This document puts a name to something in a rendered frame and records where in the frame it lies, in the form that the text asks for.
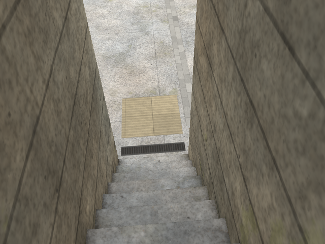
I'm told stairs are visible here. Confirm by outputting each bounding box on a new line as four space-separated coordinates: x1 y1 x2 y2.
86 154 240 244

